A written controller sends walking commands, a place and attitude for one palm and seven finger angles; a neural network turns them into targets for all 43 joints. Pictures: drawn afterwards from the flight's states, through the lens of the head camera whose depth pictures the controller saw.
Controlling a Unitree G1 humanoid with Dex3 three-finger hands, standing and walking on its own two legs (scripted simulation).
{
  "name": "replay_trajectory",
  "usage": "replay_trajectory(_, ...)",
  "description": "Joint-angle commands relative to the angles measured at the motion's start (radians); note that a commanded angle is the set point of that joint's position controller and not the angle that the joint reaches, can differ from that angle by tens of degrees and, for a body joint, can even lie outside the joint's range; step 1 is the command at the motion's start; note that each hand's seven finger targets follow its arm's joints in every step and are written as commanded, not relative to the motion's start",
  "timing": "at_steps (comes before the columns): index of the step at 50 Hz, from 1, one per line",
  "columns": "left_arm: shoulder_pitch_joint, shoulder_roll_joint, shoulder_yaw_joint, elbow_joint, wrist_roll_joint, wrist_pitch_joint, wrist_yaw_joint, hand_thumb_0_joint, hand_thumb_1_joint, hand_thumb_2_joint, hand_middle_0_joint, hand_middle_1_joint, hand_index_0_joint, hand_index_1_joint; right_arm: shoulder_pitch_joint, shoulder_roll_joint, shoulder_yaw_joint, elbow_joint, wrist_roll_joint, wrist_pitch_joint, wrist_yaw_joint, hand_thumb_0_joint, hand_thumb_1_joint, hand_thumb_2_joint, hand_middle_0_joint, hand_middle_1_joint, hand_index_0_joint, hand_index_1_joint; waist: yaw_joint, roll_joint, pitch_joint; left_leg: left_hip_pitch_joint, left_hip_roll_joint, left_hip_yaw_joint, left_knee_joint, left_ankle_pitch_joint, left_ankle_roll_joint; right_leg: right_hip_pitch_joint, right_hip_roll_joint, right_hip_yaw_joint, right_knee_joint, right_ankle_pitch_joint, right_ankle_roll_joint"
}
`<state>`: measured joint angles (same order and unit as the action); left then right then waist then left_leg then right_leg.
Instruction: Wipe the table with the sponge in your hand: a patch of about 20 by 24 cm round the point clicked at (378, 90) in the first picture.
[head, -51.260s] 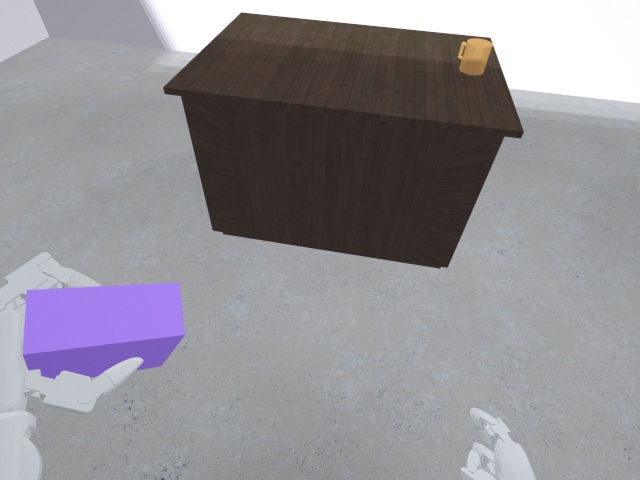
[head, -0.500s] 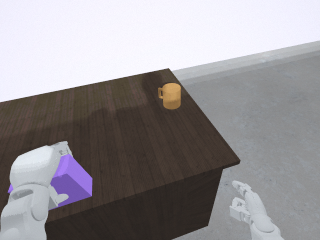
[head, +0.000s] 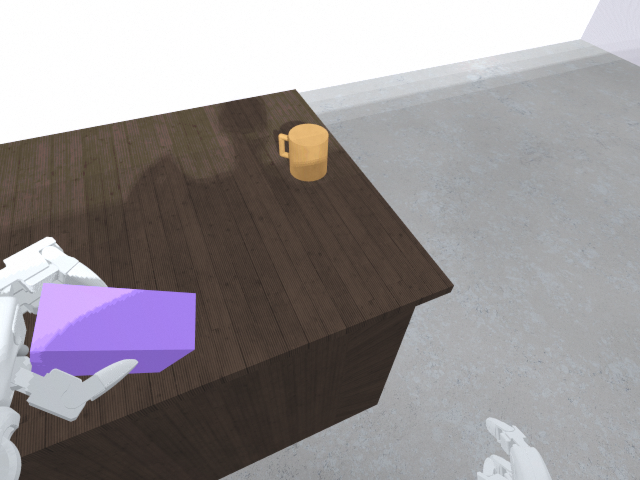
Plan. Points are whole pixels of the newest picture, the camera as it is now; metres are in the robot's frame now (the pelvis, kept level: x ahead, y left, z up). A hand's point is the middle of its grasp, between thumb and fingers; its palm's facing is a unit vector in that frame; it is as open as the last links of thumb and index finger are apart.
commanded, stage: step back with the hand held close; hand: left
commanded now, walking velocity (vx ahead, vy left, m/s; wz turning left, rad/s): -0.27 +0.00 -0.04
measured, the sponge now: (133, 336) +0.22 +0.19 +0.14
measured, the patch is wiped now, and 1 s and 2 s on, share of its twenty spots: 1.00 1.00 1.00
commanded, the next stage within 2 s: stop stepping back and stand still in 0.92 s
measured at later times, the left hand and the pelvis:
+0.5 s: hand (1, 387) +0.16 +0.27 +0.17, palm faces +0.40 -0.84 -0.37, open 9.5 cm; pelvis -0.06 +0.02 +0.00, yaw -2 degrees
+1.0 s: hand out of the picture +0.04 +0.29 +0.14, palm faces +0.36 -0.86 -0.35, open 9.5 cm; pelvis -0.19 +0.03 -0.01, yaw +0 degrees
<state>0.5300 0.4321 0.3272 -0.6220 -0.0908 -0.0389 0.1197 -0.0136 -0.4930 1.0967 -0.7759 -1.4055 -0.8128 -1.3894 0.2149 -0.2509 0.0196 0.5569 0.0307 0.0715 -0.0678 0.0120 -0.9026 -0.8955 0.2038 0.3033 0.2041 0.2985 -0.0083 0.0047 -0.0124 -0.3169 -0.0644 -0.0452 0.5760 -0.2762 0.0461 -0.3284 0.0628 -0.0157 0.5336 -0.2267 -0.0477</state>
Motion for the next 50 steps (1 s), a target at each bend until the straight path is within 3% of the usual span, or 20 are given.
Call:
replay_trajectory(1, -0.014, 0.133, 0.146, -0.067, -0.012, -0.064, 0.024, 0.000, 0.100, 1.300, -1.200, -1.600, -1.200, -1.600, -0.113, -0.108, -0.069, -0.170, 0.009, -0.051, -0.011, 0.000, -0.900, -0.900, 0.200, 0.300, 0.200, 0.300, -0.003, -0.072, -0.204, 0.020, 0.169, -0.141, 0.010, 0.221, -0.007, 0.068, -0.227, 0.183, -0.061, 0.321, -0.017)
replay_trajectory(6, -0.055, 0.125, 0.100, -0.070, -0.008, -0.085, 0.027, 0.000, 0.100, 1.300, -1.200, -1.600, -1.200, -1.600, -0.120, -0.117, -0.067, -0.174, 0.013, -0.065, -0.014, 0.000, -0.900, -0.900, 0.200, 0.300, 0.200, 0.300, -0.007, -0.096, -0.136, -0.018, 0.143, -0.132, 0.028, -0.008, -0.003, -0.034, -0.260, 0.223, -0.120, 0.136, -0.034)
replay_trajectory(10, -0.107, 0.162, 0.119, -0.209, 0.022, -0.117, 0.045, 0.000, 0.100, 1.300, -1.200, -1.600, -1.200, -1.600, -0.146, -0.130, -0.051, -0.182, -0.004, -0.087, -0.017, 0.000, -0.900, -0.900, 0.200, 0.300, 0.200, 0.300, 0.007, 0.073, -0.079, -0.159, 0.183, -0.210, -0.135, -0.221, 0.037, -0.011, -0.167, 0.152, -0.050, -0.072, -0.001)
replay_trajectory(12, -0.136, 0.215, 0.181, -0.271, 0.055, -0.135, 0.053, 0.000, 0.100, 1.300, -1.200, -1.600, -1.200, -1.600, -0.159, -0.157, -0.058, -0.193, -0.014, -0.105, -0.020, 0.000, -0.900, -0.900, 0.200, 0.300, 0.200, 0.300, 0.017, 0.260, -0.074, -0.349, 0.242, -0.299, -0.288, -0.419, 0.082, 0.153, -0.073, 0.091, 0.114, -0.056, 0.036)
replay_trajectory(13, -0.144, 0.177, 0.167, -0.271, 0.069, -0.144, 0.051, 0.000, 0.100, 1.300, -1.200, -1.600, -1.200, -1.600, -0.147, -0.140, -0.057, -0.186, -0.023, -0.114, -0.019, 0.000, -0.900, -0.900, 0.200, 0.300, 0.200, 0.300, 0.019, 0.294, -0.090, -0.436, 0.268, -0.344, -0.349, -0.488, 0.102, 0.244, -0.030, 0.066, 0.212, -0.032, 0.053)
replay_trajectory(16, -0.136, 0.155, 0.173, -0.223, 0.078, -0.143, 0.041, 0.000, 0.100, 1.300, -1.200, -1.600, -1.200, -1.600, -0.109, -0.132, -0.074, -0.173, -0.034, -0.129, -0.011, 0.000, -0.900, -0.900, 0.200, 0.300, 0.200, 0.300, 0.022, 0.202, -0.110, -0.395, 0.281, -0.324, -0.321, -0.351, 0.107, 0.235, -0.010, 0.064, 0.280, -0.072, 0.061)
replay_trajectory(19, -0.097, 0.095, 0.135, -0.096, 0.059, -0.139, 0.018, 0.000, 0.100, 1.300, -1.200, -1.600, -1.200, -1.600, -0.085, -0.117, -0.065, -0.148, -0.029, -0.139, -0.007, 0.000, -0.900, -0.900, 0.200, 0.300, 0.200, 0.300, 0.011, 0.095, -0.064, -0.221, 0.268, -0.299, -0.276, -0.231, 0.090, 0.095, 0.000, 0.058, 0.119, -0.134, 0.059)
replay_trajectory(21, -0.122, 0.059, 0.089, -0.051, 0.041, -0.143, 0.006, 0.000, 0.100, 1.300, -1.200, -1.600, -1.200, -1.600, -0.080, -0.109, -0.056, -0.126, -0.021, -0.145, -0.005, 0.000, -0.900, -0.900, 0.200, 0.300, 0.200, 0.300, 0.007, 0.080, -0.076, -0.051, 0.242, -0.258, -0.191, 0.004, 0.056, 0.012, -0.028, 0.072, -0.042, -0.052, 0.040)
replay_trajectory(25, -0.207, 0.049, 0.020, -0.103, 0.038, -0.157, -0.006, 0.000, 0.100, 1.300, -1.200, -1.600, -1.200, -1.600, -0.111, -0.095, -0.055, -0.106, -0.009, -0.147, -0.005, 0.000, -0.900, -0.900, 0.200, 0.300, 0.200, 0.300, 0.017, 0.062, -0.244, 0.213, 0.223, -0.147, -0.036, 0.537, 0.015, -0.006, -0.093, 0.115, -0.089, 0.178, 0.030)
replay_trajectory(28, -0.138, 0.101, 0.074, -0.202, 0.031, -0.156, -0.001, 0.000, 0.100, 1.300, -1.200, -1.600, -1.200, -1.600, -0.130, -0.092, -0.060, -0.137, -0.009, -0.137, 0.001, 0.000, -0.900, -0.900, 0.200, 0.300, 0.200, 0.300, 0.023, 0.064, -0.297, 0.218, 0.219, -0.149, -0.060, 0.502, 0.018, 0.003, -0.083, 0.103, -0.030, 0.099, 0.029)
replay_trajectory(32, -0.050, 0.213, 0.212, -0.258, 0.029, -0.159, 0.014, 0.000, 0.100, 1.300, -1.200, -1.600, -1.200, -1.600, -0.154, -0.098, -0.062, -0.151, -0.024, -0.129, 0.003, 0.000, -0.900, -0.900, 0.200, 0.300, 0.200, 0.300, 0.033, 0.121, -0.247, 0.011, 0.221, -0.166, -0.098, 0.221, 0.026, 0.060, -0.084, 0.122, -0.034, 0.057, 0.021)
replay_trajectory(34, -0.042, 0.166, 0.180, -0.242, 0.021, -0.164, 0.014, 0.000, 0.100, 1.300, -1.200, -1.600, -1.200, -1.600, -0.148, -0.077, -0.063, -0.154, -0.017, -0.118, 0.002, 0.000, -0.900, -0.900, 0.200, 0.300, 0.200, 0.300, 0.018, 0.049, -0.207, -0.066, 0.172, -0.120, -0.001, 0.004, -0.003, 0.038, -0.158, 0.181, -0.090, 0.156, -0.021)
replay_trajectory(37, -0.050, 0.160, 0.154, -0.195, 0.010, -0.170, 0.032, 0.000, 0.100, 1.300, -1.200, -1.600, -1.200, -1.600, -0.110, -0.072, -0.084, -0.121, -0.009, -0.108, -0.005, 0.000, -0.900, -0.900, 0.200, 0.300, 0.200, 0.300, -0.003, -0.160, -0.168, 0.045, 0.058, -0.040, 0.502, -0.143, -0.082, -0.247, -0.419, 0.365, -0.284, 0.165, -0.162)
replay_trajectory(40, -0.123, 0.133, 0.126, -0.123, 0.021, -0.145, 0.019, 0.000, 0.100, 1.300, -1.200, -1.600, -1.200, -1.600, -0.148, -0.039, -0.050, -0.149, -0.016, -0.100, -0.001, 0.000, -0.900, -0.900, 0.200, 0.300, 0.200, 0.300, -0.015, -0.126, -0.072, -0.117, 0.124, -0.050, 0.478, -0.183, -0.067, -0.162, -0.381, 0.250, -0.169, 0.499, -0.122)
replay_trajectory(42, -0.171, 0.137, 0.114, -0.062, 0.032, -0.143, 0.016, 0.000, 0.100, 1.300, -1.200, -1.600, -1.200, -1.600, -0.166, -0.060, -0.042, -0.134, -0.019, -0.091, -0.009, 0.000, -0.900, -0.900, 0.200, 0.300, 0.200, 0.300, -0.014, -0.062, -0.023, -0.123, 0.135, -0.026, 0.242, -0.132, -0.062, -0.115, -0.333, 0.184, -0.085, 0.586, -0.072)
replay_trajectory(44, -0.150, 0.129, 0.102, -0.074, 0.029, -0.154, 0.019, 0.000, 0.100, 1.300, -1.200, -1.600, -1.200, -1.600, -0.144, -0.075, -0.054, -0.137, -0.014, -0.101, -0.020, 0.000, -0.900, -0.900, 0.200, 0.300, 0.200, 0.300, -0.016, 0.005, -0.092, -0.058, 0.116, 0.025, -0.052, 0.027, -0.055, -0.023, -0.271, 0.164, 0.033, 0.586, -0.030)
replay_trajectory(45, -0.142, 0.132, 0.106, -0.115, 0.026, -0.162, 0.023, 0.000, 0.100, 1.300, -1.200, -1.600, -1.200, -1.600, -0.136, -0.096, -0.066, -0.142, -0.014, -0.110, -0.022, 0.000, -0.900, -0.900, 0.200, 0.300, 0.200, 0.300, -0.007, 0.073, -0.134, -0.008, 0.170, -0.015, -0.137, 0.202, -0.030, -0.010, -0.210, 0.132, 0.098, 0.491, 0.005)
replay_trajectory(47, -0.115, 0.152, 0.134, -0.226, 0.029, -0.172, 0.031, 0.000, 0.100, 1.300, -1.200, -1.600, -1.200, -1.600, -0.113, -0.105, -0.087, -0.161, -0.014, -0.140, -0.007, 0.000, -0.900, -0.900, 0.200, 0.300, 0.200, 0.300, 0.008, 0.282, -0.231, 0.229, 0.399, -0.219, -0.149, 0.693, 0.058, -0.234, -0.070, 0.065, 0.298, -0.104, 0.061)
replay_trajectory(48, -0.074, 0.141, 0.133, -0.245, 0.040, -0.176, 0.030, 0.000, 0.100, 1.300, -1.200, -1.600, -1.200, -1.600, -0.081, -0.078, -0.081, -0.159, -0.019, -0.160, 0.008, 0.000, -0.900, -0.900, 0.200, 0.300, 0.200, 0.300, 0.006, 0.231, -0.303, 0.346, 0.400, -0.197, -0.088, 0.881, 0.082, -0.331, -0.042, 0.067, 0.400, -0.250, 0.063)
replay_trajectory(50, -0.071, 0.138, 0.136, -0.386, 0.034, -0.183, 0.024, 0.000, 0.100, 1.300, -1.200, -1.600, -1.200, -1.600, -0.071, -0.081, -0.075, -0.135, -0.038, -0.194, 0.030, 0.000, -0.900, -0.900, 0.200, 0.300, 0.200, 0.300, 0.005, 0.213, -0.307, 0.330, 0.398, -0.208, -0.089, 0.918, 0.095, -0.353, -0.051, 0.097, 0.508, -0.315, 0.075)
